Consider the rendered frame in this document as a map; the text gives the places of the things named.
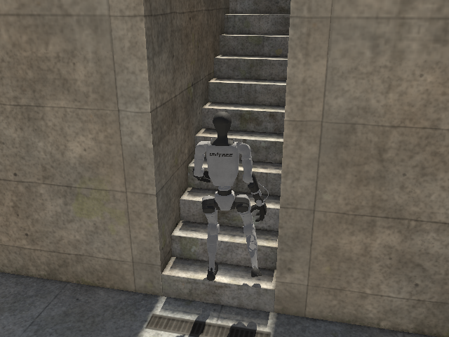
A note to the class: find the stairs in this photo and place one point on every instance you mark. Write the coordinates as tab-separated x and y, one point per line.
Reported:
249	84

